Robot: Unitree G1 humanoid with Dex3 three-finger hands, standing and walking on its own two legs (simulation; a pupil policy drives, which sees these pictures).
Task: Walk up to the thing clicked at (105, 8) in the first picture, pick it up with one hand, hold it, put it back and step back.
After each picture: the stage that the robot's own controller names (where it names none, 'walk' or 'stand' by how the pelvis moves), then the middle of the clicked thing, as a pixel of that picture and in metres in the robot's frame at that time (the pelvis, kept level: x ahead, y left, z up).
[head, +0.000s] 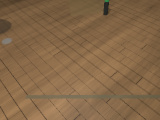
stand; (106, 6) +2.23 -0.27 -0.66
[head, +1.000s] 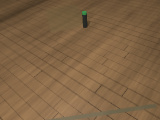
walk; (84, 19) +2.12 +0.19 -0.63
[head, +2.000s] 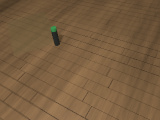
walk; (55, 36) +1.53 +0.46 -0.65
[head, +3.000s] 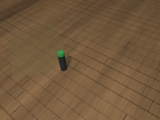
walk; (62, 61) +1.08 +0.34 -0.65
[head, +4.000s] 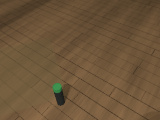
walk; (59, 95) +0.68 +0.27 -0.64
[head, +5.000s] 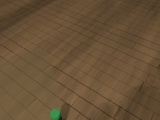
stand; out of the picture +0.46 +0.24 -0.63
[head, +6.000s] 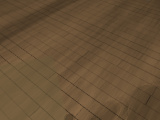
stand; out of the picture +0.42 +0.21 -0.65
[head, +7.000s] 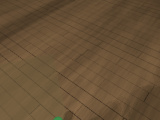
stand; out of the picture +0.44 +0.22 -0.66
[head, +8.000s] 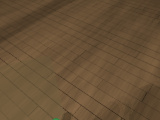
stand; out of the picture +0.43 +0.24 -0.66
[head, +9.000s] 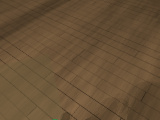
stand; out of the picture +0.42 +0.24 -0.66
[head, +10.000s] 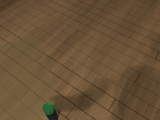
go down; (51, 113) +0.44 +0.25 -0.63
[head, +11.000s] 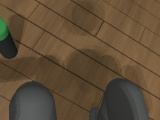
go down; (3, 41) +0.48 +0.30 -0.22
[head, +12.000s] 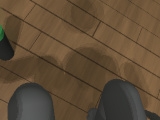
close in; out of the picture +0.48 +0.31 -0.23
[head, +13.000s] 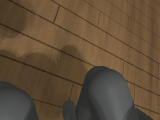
close; out of the picture +0.46 +0.35 -0.16
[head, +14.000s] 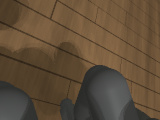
lift; out of the picture +0.42 +0.33 -0.16
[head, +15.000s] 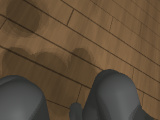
lift; out of the picture +0.35 +0.31 -0.15
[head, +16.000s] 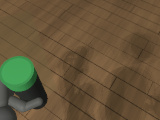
lift; (29, 88) +0.31 +0.19 +0.04
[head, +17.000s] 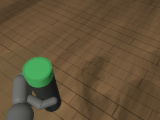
hold; (46, 89) +0.32 +0.15 +0.06
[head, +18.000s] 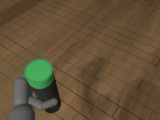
hold; (46, 90) +0.32 +0.15 +0.04
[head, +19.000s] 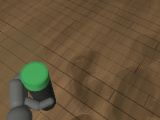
crouch; (42, 90) +0.33 +0.16 -0.01
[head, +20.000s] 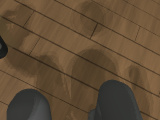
lower; out of the picture +0.47 +0.27 -0.05
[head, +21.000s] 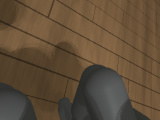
lower; out of the picture +0.43 +0.33 -0.16
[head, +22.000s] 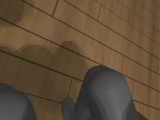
lower; out of the picture +0.43 +0.33 -0.16
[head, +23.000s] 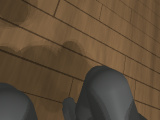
lower; out of the picture +0.43 +0.33 -0.16
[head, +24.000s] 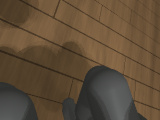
lower; out of the picture +0.43 +0.33 -0.15
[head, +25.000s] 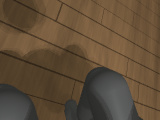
open; out of the picture +0.44 +0.30 -0.17
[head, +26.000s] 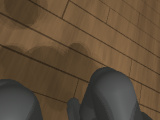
stand; out of the picture +0.43 +0.30 -0.17
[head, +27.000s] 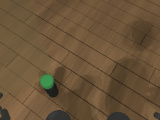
walk; (50, 87) +0.45 +0.21 -0.44
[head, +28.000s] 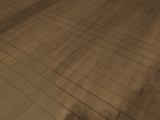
stand; out of the picture +0.41 +0.19 -0.60
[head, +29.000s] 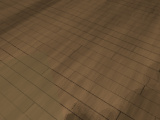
stand; out of the picture +0.40 +0.19 -0.60
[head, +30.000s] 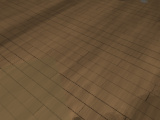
stand; out of the picture +0.43 +0.16 -0.65
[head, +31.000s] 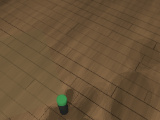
walk; (62, 105) +0.48 +0.16 -0.64
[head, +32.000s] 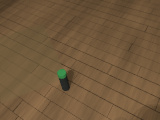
walk; (64, 80) +0.72 +0.25 -0.63
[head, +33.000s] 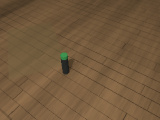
stand; (65, 63) +1.04 +0.24 -0.64
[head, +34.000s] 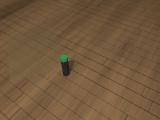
stand; (65, 65) +1.02 +0.25 -0.66
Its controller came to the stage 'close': yes
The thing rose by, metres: 0.68
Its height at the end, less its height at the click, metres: +0.00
